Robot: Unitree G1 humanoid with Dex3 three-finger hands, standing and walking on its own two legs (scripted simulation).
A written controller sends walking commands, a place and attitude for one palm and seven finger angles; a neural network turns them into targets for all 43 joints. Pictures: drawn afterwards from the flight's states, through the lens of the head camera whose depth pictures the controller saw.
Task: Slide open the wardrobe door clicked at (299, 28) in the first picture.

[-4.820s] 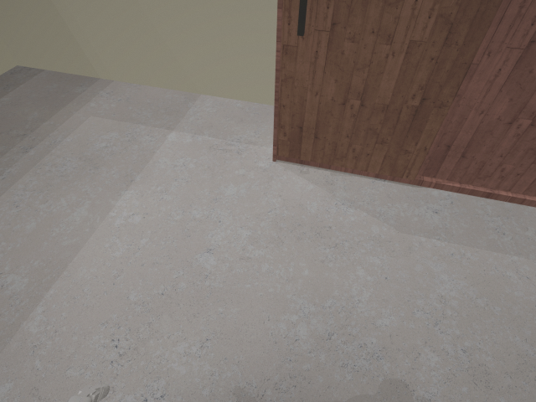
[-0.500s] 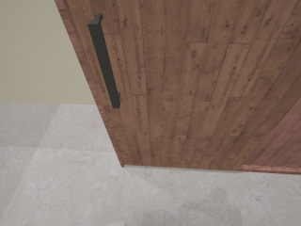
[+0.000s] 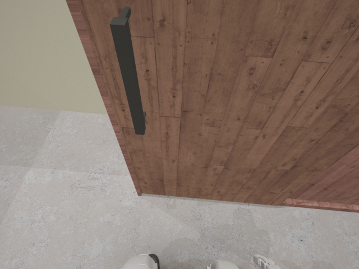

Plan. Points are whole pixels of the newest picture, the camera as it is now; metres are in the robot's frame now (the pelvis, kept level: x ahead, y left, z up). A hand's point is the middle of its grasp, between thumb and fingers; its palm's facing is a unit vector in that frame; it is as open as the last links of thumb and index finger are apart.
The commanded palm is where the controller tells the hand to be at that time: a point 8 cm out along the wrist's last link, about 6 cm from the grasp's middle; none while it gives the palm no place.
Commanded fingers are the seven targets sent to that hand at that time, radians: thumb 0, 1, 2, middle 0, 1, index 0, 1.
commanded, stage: come to a stop and stand still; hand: left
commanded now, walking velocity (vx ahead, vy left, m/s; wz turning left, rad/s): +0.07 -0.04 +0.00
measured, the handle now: (134, 83) +0.47 +0.16 +0.12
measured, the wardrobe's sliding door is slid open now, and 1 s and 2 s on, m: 0.00 0.00 0.00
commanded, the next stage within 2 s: look again from close up in 1.12 s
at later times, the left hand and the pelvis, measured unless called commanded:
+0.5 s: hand out of the picture -0.04 +0.13 -0.14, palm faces +0.12 -0.96 -0.27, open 7.3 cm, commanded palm none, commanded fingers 0.00 0.90 0.90 -0.20 -0.30 -0.20 -0.30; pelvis -0.03 -0.05 +0.01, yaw +2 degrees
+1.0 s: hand out of the picture -0.05 +0.19 -0.17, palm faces +0.07 -0.98 -0.19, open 7.4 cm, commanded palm none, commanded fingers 0.00 0.90 0.90 -0.20 -0.30 -0.20 -0.30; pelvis -0.05 +0.02 +0.01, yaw +1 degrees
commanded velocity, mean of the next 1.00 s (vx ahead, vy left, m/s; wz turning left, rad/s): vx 0.04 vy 0.07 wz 0.00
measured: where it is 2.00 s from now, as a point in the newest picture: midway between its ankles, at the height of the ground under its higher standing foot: outside the picture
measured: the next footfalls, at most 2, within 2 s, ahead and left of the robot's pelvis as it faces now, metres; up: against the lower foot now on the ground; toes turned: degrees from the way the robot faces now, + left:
right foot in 0.14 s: -0.01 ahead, -0.14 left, +0.00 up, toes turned -2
left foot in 0.66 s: -0.02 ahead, +0.13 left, +0.00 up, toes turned +6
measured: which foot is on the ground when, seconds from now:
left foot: down 0.00-0.14, up 0.16-0.64, down 0.66-1.00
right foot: up 0.00-0.12, down 0.14-1.00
